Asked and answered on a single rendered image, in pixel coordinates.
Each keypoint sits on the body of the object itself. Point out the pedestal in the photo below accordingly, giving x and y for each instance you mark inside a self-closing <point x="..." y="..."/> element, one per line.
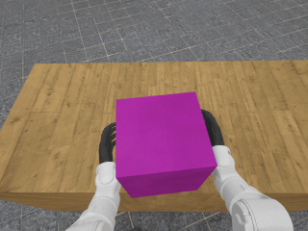
<point x="49" y="142"/>

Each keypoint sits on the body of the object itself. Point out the carton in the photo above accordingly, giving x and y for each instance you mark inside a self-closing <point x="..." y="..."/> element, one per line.
<point x="162" y="144"/>

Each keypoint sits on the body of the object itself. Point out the robot left upper arm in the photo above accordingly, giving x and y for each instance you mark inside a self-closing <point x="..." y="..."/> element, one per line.
<point x="98" y="225"/>

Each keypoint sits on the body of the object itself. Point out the robot left hand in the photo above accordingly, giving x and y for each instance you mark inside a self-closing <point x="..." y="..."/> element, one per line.
<point x="106" y="144"/>

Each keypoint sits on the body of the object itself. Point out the robot right upper arm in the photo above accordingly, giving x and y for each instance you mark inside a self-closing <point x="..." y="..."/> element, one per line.
<point x="260" y="214"/>

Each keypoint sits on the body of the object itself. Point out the left robot forearm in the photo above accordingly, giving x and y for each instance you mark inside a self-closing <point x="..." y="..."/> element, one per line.
<point x="105" y="202"/>

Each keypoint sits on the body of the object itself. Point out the right robot forearm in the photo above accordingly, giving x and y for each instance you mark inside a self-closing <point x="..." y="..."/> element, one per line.
<point x="230" y="185"/>

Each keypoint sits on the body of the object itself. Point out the robot right hand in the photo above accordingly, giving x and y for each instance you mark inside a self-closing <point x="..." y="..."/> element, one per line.
<point x="213" y="129"/>

